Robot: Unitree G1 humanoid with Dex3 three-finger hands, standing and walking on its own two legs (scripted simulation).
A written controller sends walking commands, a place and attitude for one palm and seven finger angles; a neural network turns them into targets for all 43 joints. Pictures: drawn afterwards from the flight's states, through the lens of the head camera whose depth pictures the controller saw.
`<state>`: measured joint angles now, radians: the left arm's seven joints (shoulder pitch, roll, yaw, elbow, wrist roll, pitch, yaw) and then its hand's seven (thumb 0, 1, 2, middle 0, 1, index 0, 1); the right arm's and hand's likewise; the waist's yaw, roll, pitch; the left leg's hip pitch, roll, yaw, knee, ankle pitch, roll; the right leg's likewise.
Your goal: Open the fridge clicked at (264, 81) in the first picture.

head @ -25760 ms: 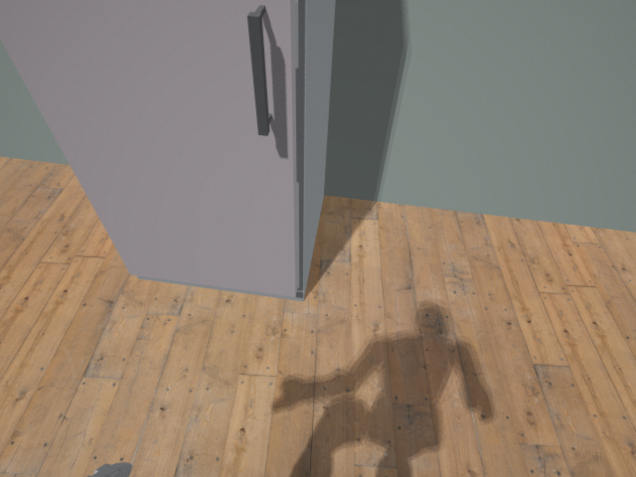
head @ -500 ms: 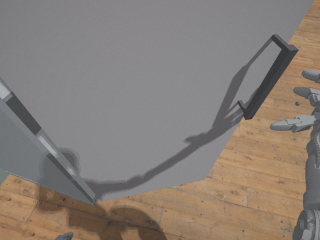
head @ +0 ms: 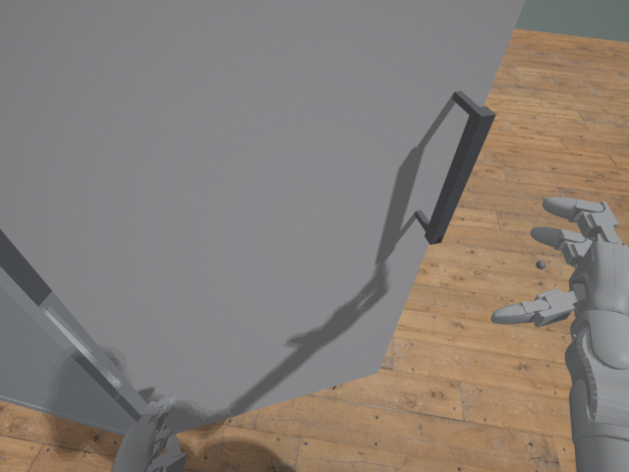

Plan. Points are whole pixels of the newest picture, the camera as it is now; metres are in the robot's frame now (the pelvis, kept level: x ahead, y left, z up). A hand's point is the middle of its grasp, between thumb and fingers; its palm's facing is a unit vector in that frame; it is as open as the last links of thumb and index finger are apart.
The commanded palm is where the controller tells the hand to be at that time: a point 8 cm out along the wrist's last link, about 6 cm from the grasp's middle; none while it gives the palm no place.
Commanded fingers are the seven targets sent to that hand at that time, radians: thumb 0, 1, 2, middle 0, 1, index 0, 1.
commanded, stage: slip the hand off the handle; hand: right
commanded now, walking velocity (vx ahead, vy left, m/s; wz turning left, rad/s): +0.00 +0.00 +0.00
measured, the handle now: (446, 175) +0.48 -0.17 +0.14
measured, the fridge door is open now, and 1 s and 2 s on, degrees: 59 59 59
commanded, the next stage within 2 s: draw the hand back to the body in 0.10 s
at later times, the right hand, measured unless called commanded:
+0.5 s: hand (565, 293) +0.28 -0.24 +0.16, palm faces +0.05 +1.00 -0.03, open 14.7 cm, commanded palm +0.24 -0.29 +0.15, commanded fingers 0.00 0.55 -0.20 0.25 1.15 0.25 1.15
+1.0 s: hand (615, 345) +0.22 -0.27 +0.15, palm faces +0.47 +0.84 -0.26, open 13.0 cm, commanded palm +0.18 -0.30 +0.17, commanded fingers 0.00 -0.17 -0.55 0.22 0.73 0.22 0.73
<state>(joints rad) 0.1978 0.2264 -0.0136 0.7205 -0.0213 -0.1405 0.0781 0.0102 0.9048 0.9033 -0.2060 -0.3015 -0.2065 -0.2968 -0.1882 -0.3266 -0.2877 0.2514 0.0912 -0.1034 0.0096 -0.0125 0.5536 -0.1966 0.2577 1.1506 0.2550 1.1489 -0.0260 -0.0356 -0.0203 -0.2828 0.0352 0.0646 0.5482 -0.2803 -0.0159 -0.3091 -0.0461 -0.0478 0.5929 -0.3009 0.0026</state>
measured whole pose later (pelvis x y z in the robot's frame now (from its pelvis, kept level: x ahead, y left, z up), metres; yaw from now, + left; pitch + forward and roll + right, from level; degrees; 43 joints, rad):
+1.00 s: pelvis -0.01 +0.00 +0.01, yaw +0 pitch -6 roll +1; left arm 0.17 0.22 -0.04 0.75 0.01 -0.23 0.10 0.01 0.90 0.90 -0.21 -0.30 -0.21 -0.30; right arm 0.22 -0.31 -0.31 -0.19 0.09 -0.06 -0.11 -0.01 0.17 -0.38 0.24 0.92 0.24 0.92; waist -0.09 -0.04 0.07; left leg -0.08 0.03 0.06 0.40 -0.21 -0.01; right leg -0.10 -0.04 -0.06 0.44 -0.23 0.01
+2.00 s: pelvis -0.01 +0.01 +0.01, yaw +0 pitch -6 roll +1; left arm 0.17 0.23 -0.02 0.71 0.01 -0.15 0.09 0.01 0.90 0.90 -0.21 -0.30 -0.21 -0.30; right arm 0.41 -0.33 -0.36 -0.35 0.06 -0.10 -0.12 0.02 -0.89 -0.90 0.21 0.30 0.21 0.30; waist -0.06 -0.07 0.05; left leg -0.07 0.01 0.07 0.37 -0.20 0.00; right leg -0.10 -0.07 -0.04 0.44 -0.23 0.02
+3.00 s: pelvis -0.12 -0.02 -0.02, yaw -2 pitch -3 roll +1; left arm 0.19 0.22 0.00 0.61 0.01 -0.14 0.10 0.01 0.90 0.90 -0.21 -0.30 -0.21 -0.30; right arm 0.44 -0.38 -0.44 -0.48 0.00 -0.28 -0.18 0.01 -0.88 -0.90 0.21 0.30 0.21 0.30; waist -0.02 0.01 0.08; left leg -0.46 0.02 -0.02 0.66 -0.16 -0.03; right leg -0.50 -0.02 -0.06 0.72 -0.24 -0.06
